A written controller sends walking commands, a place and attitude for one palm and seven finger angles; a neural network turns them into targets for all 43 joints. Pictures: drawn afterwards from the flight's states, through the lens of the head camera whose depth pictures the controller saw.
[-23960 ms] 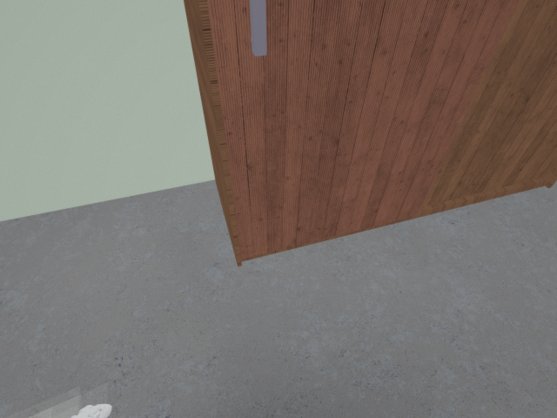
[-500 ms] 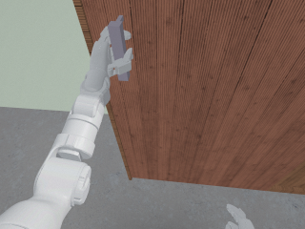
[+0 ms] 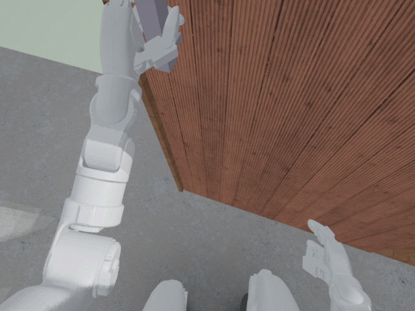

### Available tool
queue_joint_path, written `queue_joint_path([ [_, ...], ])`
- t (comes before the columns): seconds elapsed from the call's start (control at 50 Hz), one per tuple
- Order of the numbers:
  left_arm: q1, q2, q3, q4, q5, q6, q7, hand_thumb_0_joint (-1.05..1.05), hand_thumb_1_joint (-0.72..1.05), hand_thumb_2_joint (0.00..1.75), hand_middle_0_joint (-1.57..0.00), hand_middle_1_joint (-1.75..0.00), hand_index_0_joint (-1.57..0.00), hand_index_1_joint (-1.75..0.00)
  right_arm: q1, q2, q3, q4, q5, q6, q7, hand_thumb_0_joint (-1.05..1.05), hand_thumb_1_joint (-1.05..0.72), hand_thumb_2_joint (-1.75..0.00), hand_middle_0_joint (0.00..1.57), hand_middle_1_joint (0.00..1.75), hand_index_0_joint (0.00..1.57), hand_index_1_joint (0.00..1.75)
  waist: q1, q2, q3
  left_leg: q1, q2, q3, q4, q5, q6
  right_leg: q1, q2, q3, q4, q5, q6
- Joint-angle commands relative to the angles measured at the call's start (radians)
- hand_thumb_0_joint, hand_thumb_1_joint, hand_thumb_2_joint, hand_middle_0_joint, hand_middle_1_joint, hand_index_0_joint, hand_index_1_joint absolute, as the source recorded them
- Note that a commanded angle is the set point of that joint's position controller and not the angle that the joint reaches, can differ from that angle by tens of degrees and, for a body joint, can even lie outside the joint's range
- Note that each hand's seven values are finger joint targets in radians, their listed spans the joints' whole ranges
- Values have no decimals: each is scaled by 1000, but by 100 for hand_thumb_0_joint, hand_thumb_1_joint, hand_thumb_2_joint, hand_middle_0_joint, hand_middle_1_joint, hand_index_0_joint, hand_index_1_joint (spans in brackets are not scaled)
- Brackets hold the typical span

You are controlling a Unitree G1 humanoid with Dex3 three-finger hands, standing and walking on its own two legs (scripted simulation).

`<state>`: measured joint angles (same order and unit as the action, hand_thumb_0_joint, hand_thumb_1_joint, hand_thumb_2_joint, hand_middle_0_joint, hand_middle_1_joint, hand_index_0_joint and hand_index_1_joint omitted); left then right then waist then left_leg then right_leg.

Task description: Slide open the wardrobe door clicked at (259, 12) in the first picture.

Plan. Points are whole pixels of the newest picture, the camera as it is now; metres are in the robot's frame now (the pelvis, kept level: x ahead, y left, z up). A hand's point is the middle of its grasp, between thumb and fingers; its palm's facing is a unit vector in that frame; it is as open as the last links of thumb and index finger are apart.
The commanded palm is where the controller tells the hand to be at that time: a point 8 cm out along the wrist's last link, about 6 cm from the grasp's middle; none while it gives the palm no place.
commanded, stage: step sideways, sliding the door along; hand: left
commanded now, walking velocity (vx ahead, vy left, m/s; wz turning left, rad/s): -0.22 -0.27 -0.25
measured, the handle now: (162, 9) +0.47 +0.15 +0.23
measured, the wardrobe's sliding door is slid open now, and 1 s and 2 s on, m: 0.02 0.23 0.45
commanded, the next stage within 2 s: none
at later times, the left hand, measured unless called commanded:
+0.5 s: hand (228, 52) +0.42 +0.06 +0.22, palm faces +0.19 -0.98 -0.06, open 7.1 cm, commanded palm +0.38 +0.03 +0.22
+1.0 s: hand (338, 82) +0.39 -0.08 +0.22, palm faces -0.11 -0.99 -0.02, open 7.4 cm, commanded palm +0.38 -0.05 +0.21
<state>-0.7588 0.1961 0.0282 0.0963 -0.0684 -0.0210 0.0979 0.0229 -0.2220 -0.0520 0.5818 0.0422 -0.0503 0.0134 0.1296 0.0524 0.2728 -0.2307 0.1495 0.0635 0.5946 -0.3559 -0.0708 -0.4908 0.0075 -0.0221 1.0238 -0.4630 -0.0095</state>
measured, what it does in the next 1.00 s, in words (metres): steps to the right: right foot, then left foot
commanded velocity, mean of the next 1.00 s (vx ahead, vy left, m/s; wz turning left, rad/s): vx -0.28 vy -0.14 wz -0.25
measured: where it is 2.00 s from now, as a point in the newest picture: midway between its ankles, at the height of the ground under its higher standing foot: outside the picture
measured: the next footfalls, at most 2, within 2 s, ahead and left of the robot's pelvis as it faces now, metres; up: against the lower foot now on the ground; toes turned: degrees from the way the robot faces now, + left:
right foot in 0.16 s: +0.15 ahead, -0.22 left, +0.00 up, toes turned -4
left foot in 0.32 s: +0.04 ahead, +0.03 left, +0.00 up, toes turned +10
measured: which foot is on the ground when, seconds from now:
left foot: down 0.00-0.16, up 0.18-0.30, down 0.32-0.68, up 0.70-0.90, down 0.92-1.00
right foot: up 0.00-0.14, down 0.16-0.34, up 0.36-0.60, down 0.62-0.90, up 0.92-1.00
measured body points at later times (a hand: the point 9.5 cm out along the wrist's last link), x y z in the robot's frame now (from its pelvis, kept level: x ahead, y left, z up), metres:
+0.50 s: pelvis +0.08 -0.09 +0.00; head +0.18 -0.08 +0.44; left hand +0.40 +0.11 +0.22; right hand +0.30 -0.28 -0.10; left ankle +0.00 +0.03 -0.73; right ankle +0.10 -0.23 -0.68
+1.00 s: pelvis +0.09 -0.14 +0.00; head +0.18 -0.14 +0.44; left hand +0.39 -0.02 +0.22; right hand +0.31 -0.36 -0.08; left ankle +0.09 +0.01 -0.73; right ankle +0.10 -0.24 -0.69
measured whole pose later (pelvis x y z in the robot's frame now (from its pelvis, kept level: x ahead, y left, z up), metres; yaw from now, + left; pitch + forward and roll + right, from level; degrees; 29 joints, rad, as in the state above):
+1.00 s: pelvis +0.09 -0.14 +0.00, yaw -7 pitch +0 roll +1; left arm -0.10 0.14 -0.11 -0.52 -0.03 -0.16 0.13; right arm 0.03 -0.18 -0.02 0.51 0.00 -0.08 0.05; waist 0.05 -0.02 0.22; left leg -0.22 0.12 0.16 0.56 -0.32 -0.04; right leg -0.48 0.03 -0.01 0.96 -0.47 0.00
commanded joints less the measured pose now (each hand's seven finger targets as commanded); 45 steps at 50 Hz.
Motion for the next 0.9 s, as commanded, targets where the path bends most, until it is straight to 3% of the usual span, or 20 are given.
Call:
queue_joint_path([
  [0.0,-493,-102,-219,-414,19,-162,-87,0,90,90,-45,-140,-45,-140,25,-111,-40,-158,-1,-57,9,0,-90,-90,20,30,20,30,-186,157,-626,557,273,-56,-13,1038,177,-94,-45,-15,-140,85,26],
  [0.06,-420,-81,-220,-463,12,-155,-89,0,90,90,-45,-140,-45,-140,10,-98,-21,-176,4,-94,1,0,-90,-90,20,30,20,30,-183,276,-584,459,195,61,20,983,118,67,-3,-96,-285,207,38],
  [0.1,-363,-46,-199,-501,12,-157,-86,0,90,90,-45,-140,-45,-140,-16,-83,-4,-186,17,-115,-4,0,-90,-90,20,30,20,30,-159,219,-564,294,157,80,146,800,91,282,-1,-109,-425,411,39],
  [0.14,-307,0,-184,-520,28,-148,-77,0,90,90,-45,-140,-45,-140,-27,-51,7,-171,22,-127,-23,0,-90,-90,20,30,20,30,-165,-29,-531,100,23,122,304,377,51,392,-157,13,-510,1039,17],
  [0.16,-257,39,-157,-542,31,-141,-69,0,90,90,-45,-140,-45,-140,-28,-40,6,-161,11,-130,-38,0,-90,-90,20,30,20,30,-153,-211,-539,-77,-91,85,406,-131,0,461,-286,205,-496,1431,-59],
  [0.2,-164,29,-159,-696,24,-132,-71,0,90,90,-45,-140,-45,-140,5,-29,7,-146,10,-138,-47,0,-90,-90,20,30,20,30,-121,-402,-618,-170,-121,-48,514,-347,32,557,-333,279,-438,1519,-114],
  [0.26,-161,-54,-224,-801,17,-164,-53,0,90,90,-45,-140,-45,-140,-2,-44,25,-117,7,-151,-40,0,-90,-90,20,30,20,30,-190,-291,-681,9,-62,-8,12,-19,45,518,-262,116,-304,1376,-67],
  [0.28,-151,-68,-243,-810,15,-181,-55,0,90,90,-45,-140,-45,-140,-4,-62,7,-128,2,-142,-37,0,-90,-90,20,30,20,30,-193,-201,-696,268,42,-24,-81,471,75,293,-197,60,-226,1076,-3],
  [0.3,-123,-106,-277,-828,7,-191,-65,0,90,90,-45,-140,-45,-140,-26,-96,-20,-167,-4,-138,-21,0,-90,-90,20,30,20,30,-154,22,-709,472,246,-160,-52,1013,157,50,-98,1,-118,378,47],
  [0.34,-140,-176,-340,-857,27,-214,-75,0,90,90,-45,-140,-45,-140,-4,-74,-13,-218,-3,-136,15,0,-90,-90,20,30,20,30,-145,177,-684,557,302,-116,-8,1272,219,-127,-69,25,74,-103,27],
  [0.4,-73,-176,-352,-812,36,-197,-67,0,90,90,-45,-140,-45,-140,40,-80,-1,-204,0,-160,35,0,-90,-90,20,30,20,30,-165,181,-570,550,217,-7,-5,1186,164,-168,-55,-43,16,22,25],
  [0.54,105,-104,-289,-856,44,-195,-72,0,90,90,-45,-140,-45,-140,34,-54,41,-209,-23,-165,36,0,-90,-90,20,30,20,30,-157,192,-501,460,220,100,93,1241,121,19,-4,-119,-283,234,49],
  [0.62,209,-65,-246,-880,49,-207,-72,0,90,90,-45,-140,-45,-140,-6,-51,56,-206,-12,-159,28,0,-90,-90,20,30,20,30,-142,101,-478,248,196,114,254,942,97,245,-51,-68,-436,595,33],
  [0.64,246,-61,-247,-883,55,-216,-67,0,90,90,-45,-140,-45,-140,-8,-41,54,-212,-1,-153,26,0,-90,-90,20,30,20,30,-121,-71,-513,155,114,104,395,582,65,337,-135,50,-478,978,-24],
  [0.66,297,-38,-238,-904,52,-216,-59,0,90,90,-45,-140,-45,-140,-30,-31,49,-229,0,-147,14,0,-90,-90,20,30,20,30,-95,-302,-528,-90,-64,82,513,-115,18,504,-272,298,-492,1586,-129],
  [0.68,377,-31,-241,-923,45,-206,-50,0,90,90,-45,-140,-45,-140,-33,-14,50,-231,-11,-148,7,0,-90,-90,20,30,20,30,-76,-389,-499,-204,-120,-37,562,-408,23,512,-344,394,-500,1764,-143],
  [0.74,371,-75,-277,-1098,60,-248,-34,0,90,90,-45,-140,-45,-140,-19,8,71,-189,-22,-132,30,0,-90,-90,20,30,20,30,-117,-258,-586,-246,-101,-91,356,-334,26,698,-339,324,-452,1653,-179],
  [0.84,413,-83,-344,-1094,78,-302,-41,0,90,90,-45,-140,-45,-140,-16,2,52,-198,-30,-77,42,0,-90,-90,20,30,20,30,-143,-160,-675,192,-43,13,-90,241,28,410,-204,143,-407,1136,-92],
  [0.86,404,-39,-305,-1068,74,-306,-46,0,90,90,-45,-140,-45,-140,-7,-28,29,-200,-28,-79,39,0,-90,-90,20,30,20,30,-153,-119,-686,373,89,-69,-139,581,90,212,-145,105,-321,826,-42],
  [0.88,420,-36,-276,-1029,70,-301,-48,0,90,90,-45,-140,-45,-140,-34,-61,11,-223,-30,-84,39,0,-90,-90,20,30,20,30,-127,104,-680,462,320,-235,-156,1048,206,36,-46,46,-135,253,15],
])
